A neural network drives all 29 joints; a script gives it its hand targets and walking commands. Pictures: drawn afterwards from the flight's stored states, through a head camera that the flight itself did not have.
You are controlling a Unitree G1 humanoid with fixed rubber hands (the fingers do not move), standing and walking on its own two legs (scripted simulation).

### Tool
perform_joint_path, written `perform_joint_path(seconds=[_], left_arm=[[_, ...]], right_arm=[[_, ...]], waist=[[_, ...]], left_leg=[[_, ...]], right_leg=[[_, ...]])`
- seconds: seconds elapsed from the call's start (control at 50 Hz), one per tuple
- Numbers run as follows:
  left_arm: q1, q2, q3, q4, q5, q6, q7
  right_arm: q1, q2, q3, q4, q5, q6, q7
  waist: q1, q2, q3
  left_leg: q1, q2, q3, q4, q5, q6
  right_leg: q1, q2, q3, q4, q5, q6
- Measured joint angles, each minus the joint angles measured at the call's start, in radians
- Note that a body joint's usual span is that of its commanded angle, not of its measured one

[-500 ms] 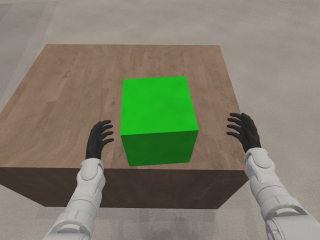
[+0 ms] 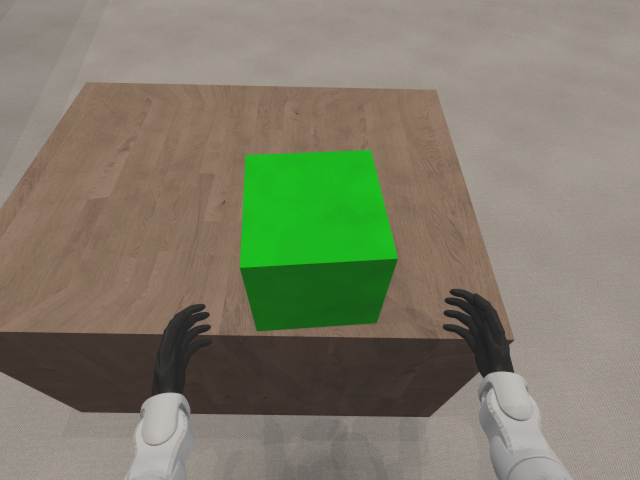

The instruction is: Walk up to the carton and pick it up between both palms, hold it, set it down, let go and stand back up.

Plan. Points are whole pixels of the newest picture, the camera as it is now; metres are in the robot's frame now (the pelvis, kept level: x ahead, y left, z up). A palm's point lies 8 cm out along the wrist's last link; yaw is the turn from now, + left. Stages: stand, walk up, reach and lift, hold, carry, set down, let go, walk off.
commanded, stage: set down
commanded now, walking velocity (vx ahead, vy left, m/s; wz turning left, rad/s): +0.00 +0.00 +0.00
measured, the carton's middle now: (313, 241) +0.50 +0.01 -0.07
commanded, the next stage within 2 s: let go in 1.18 s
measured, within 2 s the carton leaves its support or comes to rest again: neither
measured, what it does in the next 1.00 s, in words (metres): stands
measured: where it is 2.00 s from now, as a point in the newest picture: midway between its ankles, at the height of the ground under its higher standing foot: outside the picture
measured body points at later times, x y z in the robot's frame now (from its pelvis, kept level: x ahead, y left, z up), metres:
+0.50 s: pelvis +0.03 -0.01 +0.00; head +0.05 +0.01 +0.45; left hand +0.25 +0.22 -0.06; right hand +0.24 -0.22 -0.06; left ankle +0.01 +0.13 -0.73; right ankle +0.00 -0.11 -0.73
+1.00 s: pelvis +0.04 +0.00 +0.01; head +0.03 +0.02 +0.46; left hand +0.19 +0.23 -0.08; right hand +0.20 -0.22 -0.07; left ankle +0.01 +0.13 -0.73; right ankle +0.00 -0.11 -0.73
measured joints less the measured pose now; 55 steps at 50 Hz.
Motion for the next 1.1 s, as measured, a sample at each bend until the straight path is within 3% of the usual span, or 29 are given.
perform_joint_path(seconds=[0.16, 0.32, 0.42, 0.64, 0.9, 1.1], left_arm=[[0.116, -0.022, 0.013, 0.001, 0.032, -0.026, -0.018], [0.184, 0.063, -0.046, -0.107, -0.028, 0.038, 0.016], [0.191, 0.08, -0.035, -0.154, -0.007, 0.109, 0.004], [0.342, 0.05, 0.032, -0.202, 0.076, 0.277, -0.09], [0.443, 0.101, -0.002, -0.379, 0.126, 0.465, -0.056], [0.431, 0.094, 0.022, -0.437, 0.174, 0.638, -0.078]], right_arm=[[0.13, -0.015, 0.035, 0.038, 0.03, -0.075, 0.023], [0.195, -0.009, 0.051, -0.058, -0.007, -0.034, 0.053], [0.19, -0.015, 0.065, -0.045, -0.006, -0.015, 0.05], [0.297, 0.041, 0.099, 0.01, -0.054, 0.016, -0.021], [0.37, 0.055, 0.019, -0.04, -0.14, 0.115, -0.011], [0.38, 0.061, 0.019, -0.054, -0.164, 0.197, -0.009]], waist=[[0.012, -0.012, 0.1], [0.012, -0.051, 0.14], [0.015, -0.045, 0.103], [0.019, -0.026, 0.101], [0.038, -0.061, 0.131], [0.039, -0.053, 0.128]], left_leg=[[0.104, 0.001, 0.012, 0.026, -0.041, 0.002], [0.127, 0.002, 0.026, 0.033, -0.053, -0.005], [0.152, 0.006, 0.021, 0.036, -0.07, -0.008], [0.327, -0.005, -0.006, -0.026, -0.085, -0.007], [0.376, 0.001, -0.003, -0.053, -0.075, -0.009], [0.392, -0.007, 0.001, -0.075, -0.064, 0.0]], right_leg=[[0.098, 0.002, 0.013, 0.029, -0.037, 0.001], [0.1, 0.004, 0.027, 0.069, -0.061, -0.004], [0.13, 0.008, 0.022, 0.063, -0.074, -0.009], [0.322, -0.004, -0.002, -0.012, -0.093, -0.011], [0.376, 0.001, 0.0, -0.053, -0.075, -0.014], [0.393, -0.007, 0.002, -0.077, -0.063, -0.005]])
